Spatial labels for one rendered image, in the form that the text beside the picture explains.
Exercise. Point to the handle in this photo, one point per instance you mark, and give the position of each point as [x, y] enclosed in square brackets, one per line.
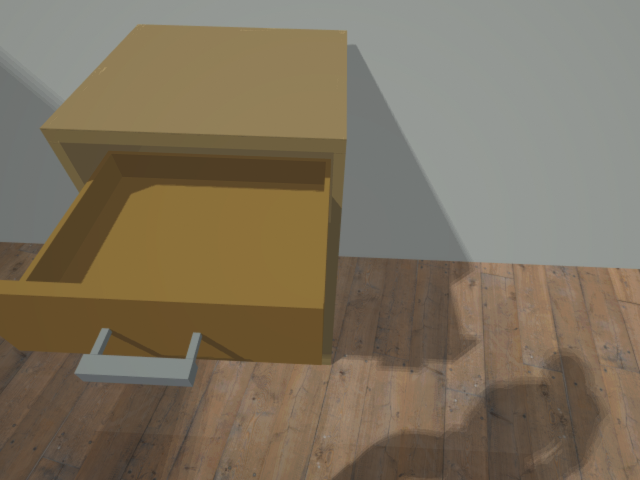
[95, 367]

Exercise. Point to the cabinet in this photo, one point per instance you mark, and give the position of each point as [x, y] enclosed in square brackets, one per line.
[216, 90]

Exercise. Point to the drawer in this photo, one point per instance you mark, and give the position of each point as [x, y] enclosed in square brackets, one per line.
[157, 246]

